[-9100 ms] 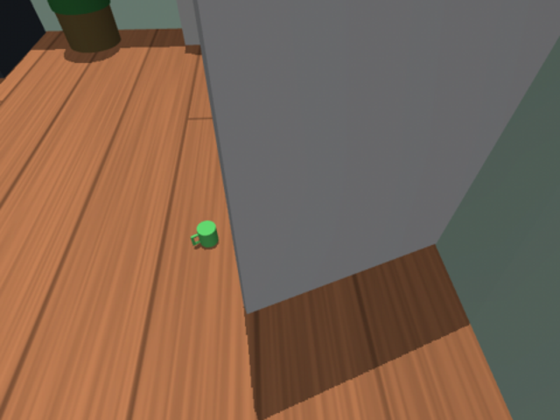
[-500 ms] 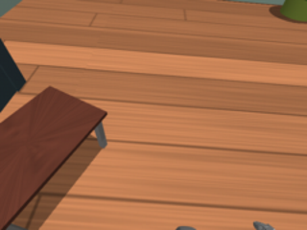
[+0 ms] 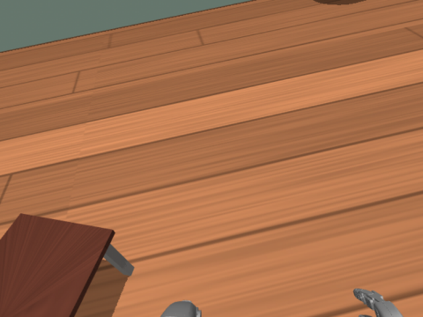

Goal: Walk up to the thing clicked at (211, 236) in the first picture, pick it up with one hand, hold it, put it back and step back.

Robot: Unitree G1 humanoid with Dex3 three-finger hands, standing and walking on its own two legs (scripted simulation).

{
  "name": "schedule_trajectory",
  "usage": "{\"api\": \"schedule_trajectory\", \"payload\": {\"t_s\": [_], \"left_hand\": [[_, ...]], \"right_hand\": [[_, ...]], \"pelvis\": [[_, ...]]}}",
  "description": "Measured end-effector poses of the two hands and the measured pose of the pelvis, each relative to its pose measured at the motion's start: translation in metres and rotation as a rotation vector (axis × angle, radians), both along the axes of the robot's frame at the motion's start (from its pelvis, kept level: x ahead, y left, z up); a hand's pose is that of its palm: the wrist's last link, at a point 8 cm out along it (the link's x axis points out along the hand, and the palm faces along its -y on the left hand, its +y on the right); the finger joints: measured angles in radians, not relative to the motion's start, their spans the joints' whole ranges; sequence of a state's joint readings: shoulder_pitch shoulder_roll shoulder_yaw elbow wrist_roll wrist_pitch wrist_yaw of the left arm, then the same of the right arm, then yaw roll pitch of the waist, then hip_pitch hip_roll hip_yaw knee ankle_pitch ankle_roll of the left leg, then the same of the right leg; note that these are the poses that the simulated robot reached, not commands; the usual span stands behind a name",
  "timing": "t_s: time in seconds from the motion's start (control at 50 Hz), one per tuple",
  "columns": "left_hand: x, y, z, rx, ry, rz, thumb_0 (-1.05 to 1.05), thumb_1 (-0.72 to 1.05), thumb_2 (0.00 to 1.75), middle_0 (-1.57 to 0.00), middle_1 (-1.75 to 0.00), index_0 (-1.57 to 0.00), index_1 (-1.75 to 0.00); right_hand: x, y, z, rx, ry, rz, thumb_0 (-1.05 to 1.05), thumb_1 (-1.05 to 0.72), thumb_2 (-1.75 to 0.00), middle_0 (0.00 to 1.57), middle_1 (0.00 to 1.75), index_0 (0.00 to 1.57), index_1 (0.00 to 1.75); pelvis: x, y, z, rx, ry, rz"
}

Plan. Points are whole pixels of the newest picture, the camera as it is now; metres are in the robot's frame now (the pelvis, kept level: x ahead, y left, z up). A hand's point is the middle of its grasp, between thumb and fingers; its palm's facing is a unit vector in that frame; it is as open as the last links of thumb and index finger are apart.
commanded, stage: walk up
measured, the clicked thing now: out of the picture -0.57 -1.06 -0.73
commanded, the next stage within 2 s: none
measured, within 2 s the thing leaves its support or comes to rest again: neither
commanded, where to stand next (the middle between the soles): +0.18 +0.09 m, yaw -135 degrees
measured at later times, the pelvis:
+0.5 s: pelvis +0.15 +0.14 -0.01, yaw -21 degrees
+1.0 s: pelvis +0.16 +0.21 -0.02, yaw -52 degrees
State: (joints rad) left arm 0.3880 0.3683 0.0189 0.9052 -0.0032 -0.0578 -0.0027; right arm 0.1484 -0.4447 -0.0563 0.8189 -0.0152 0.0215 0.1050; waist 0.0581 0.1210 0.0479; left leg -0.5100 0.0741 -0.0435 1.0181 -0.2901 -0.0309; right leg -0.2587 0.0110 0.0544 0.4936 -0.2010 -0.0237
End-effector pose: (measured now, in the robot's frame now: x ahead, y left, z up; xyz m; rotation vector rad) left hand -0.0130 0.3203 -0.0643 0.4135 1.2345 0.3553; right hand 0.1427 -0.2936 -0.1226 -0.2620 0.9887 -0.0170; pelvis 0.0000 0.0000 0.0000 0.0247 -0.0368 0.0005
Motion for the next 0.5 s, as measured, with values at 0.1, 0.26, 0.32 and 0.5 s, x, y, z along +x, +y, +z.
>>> {"api": "schedule_trajectory", "payload": {"t_s": [0.1, 0.26, 0.32, 0.5], "left_hand": [[0.056, 0.026, 0.004, 0.019, 0.024, -0.072, 0.0, 0.9, 0.9, -0.21, -0.3, -0.21, -0.3], [0.185, 0.094, -0.023, 0.034, -0.006, -0.225, 0.0, 0.9, 0.9, -0.21, -0.3, -0.21, -0.3], [0.239, 0.117, -0.044, 0.036, -0.017, -0.273, 0.0, 0.9, 0.9, -0.21, -0.3, -0.21, -0.3], [0.35, 0.098, -0.052, -0.098, -0.014, -0.478, 0.0, 0.91, 0.9, -0.2, -0.3, -0.2, -0.3]], "right_hand": [[0.01, 0.001, 0.004, -0.022, 0.027, -0.078, 0.0, -0.91, -0.89, 0.2, 0.3, 0.21, 0.3], [0.031, 0.035, -0.001, -0.12, 0.101, -0.223, 0.01, -0.91, -0.89, 0.2, 0.3, 0.2, 0.3], [0.039, 0.06, 0.001, -0.148, 0.091, -0.265, 0.01, -0.91, -0.89, 0.2, 0.3, 0.2, 0.3], [0.033, 0.124, 0.02, -0.099, 0.065, -0.427, 0.01, -0.9, -0.89, 0.21, 0.3, 0.21, 0.3]], "pelvis": [[0.04, 0.024, 0.002, -0.013, 0.013, -0.062], [0.104, 0.083, -0.018, -0.037, 0.028, -0.157], [0.12, 0.105, -0.028, -0.035, 0.026, -0.203], [0.148, 0.145, -0.008, -0.049, 0.031, -0.37]]}}
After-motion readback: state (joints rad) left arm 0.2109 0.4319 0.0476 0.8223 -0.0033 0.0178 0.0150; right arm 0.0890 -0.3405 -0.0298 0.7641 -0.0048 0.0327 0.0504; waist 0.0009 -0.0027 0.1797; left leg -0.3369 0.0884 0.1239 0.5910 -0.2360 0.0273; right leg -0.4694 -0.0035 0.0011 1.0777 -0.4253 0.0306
